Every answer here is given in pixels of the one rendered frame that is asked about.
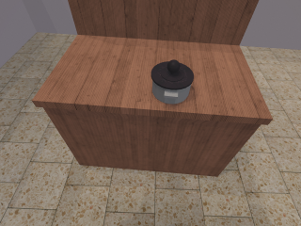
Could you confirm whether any knob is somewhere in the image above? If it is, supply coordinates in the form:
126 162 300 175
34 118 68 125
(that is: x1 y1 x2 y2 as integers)
167 59 181 73

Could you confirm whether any table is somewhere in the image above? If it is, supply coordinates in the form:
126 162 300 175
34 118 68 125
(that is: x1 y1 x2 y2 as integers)
32 0 273 177

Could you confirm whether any lid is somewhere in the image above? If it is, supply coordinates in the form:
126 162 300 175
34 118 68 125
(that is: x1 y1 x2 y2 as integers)
150 61 194 90

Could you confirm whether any pot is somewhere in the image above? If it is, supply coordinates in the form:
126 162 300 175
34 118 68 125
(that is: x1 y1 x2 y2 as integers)
152 81 192 105

